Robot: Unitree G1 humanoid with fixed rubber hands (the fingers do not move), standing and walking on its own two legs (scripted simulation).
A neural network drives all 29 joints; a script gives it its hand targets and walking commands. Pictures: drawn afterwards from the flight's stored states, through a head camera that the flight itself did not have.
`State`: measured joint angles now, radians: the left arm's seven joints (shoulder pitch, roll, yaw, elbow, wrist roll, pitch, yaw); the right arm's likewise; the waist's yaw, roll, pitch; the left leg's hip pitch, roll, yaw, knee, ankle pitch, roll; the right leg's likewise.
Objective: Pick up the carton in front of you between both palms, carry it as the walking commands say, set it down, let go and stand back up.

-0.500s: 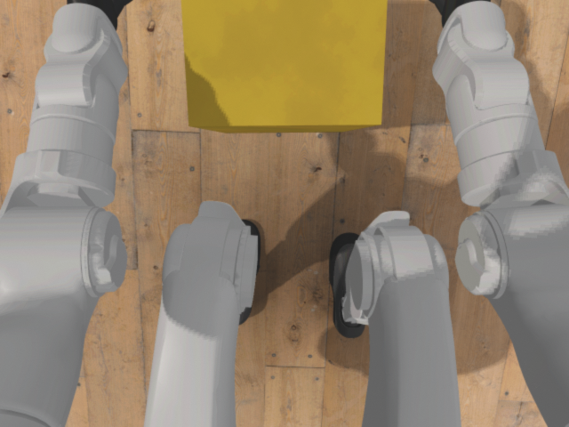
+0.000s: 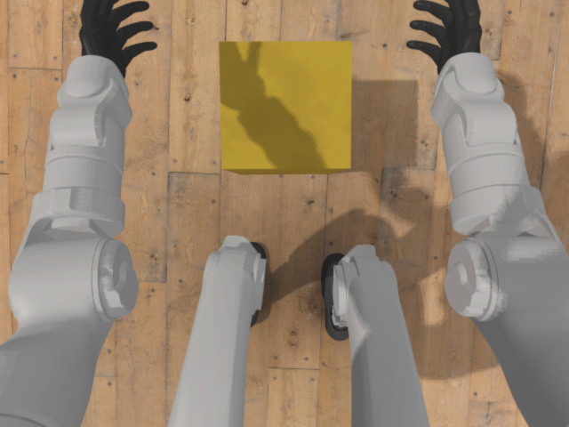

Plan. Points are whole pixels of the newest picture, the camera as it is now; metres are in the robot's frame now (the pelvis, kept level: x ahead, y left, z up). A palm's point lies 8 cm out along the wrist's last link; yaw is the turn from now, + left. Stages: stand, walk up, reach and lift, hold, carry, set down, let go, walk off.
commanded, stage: set down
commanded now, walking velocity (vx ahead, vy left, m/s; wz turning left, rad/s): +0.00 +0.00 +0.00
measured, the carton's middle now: (285, 120) +0.51 +0.04 -0.39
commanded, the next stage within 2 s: let go in 0.34 s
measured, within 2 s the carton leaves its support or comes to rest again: neither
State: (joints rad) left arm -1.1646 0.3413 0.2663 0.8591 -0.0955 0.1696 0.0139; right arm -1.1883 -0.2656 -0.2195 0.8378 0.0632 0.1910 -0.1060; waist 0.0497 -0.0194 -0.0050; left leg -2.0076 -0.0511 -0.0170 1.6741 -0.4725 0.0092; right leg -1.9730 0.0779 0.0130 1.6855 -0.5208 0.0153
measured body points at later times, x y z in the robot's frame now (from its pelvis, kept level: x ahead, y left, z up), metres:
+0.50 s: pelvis +0.03 +0.00 +0.14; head +0.33 +0.02 +0.48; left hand +0.51 +0.25 +0.02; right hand +0.53 -0.16 +0.02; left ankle +0.10 +0.11 -0.48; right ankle +0.09 -0.11 -0.48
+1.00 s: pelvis +0.10 +0.00 +0.24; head +0.25 +0.00 +0.66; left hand +0.35 +0.24 +0.14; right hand +0.37 -0.21 +0.13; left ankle +0.10 +0.11 -0.48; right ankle +0.09 -0.11 -0.48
